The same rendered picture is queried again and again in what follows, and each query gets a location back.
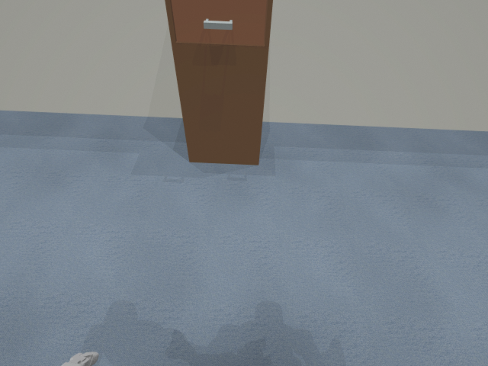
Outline cabinet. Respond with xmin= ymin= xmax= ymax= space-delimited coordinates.
xmin=165 ymin=0 xmax=273 ymax=165

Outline drawer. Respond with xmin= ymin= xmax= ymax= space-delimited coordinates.
xmin=172 ymin=0 xmax=267 ymax=45

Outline handle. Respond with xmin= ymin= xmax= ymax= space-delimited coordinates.
xmin=204 ymin=19 xmax=233 ymax=30

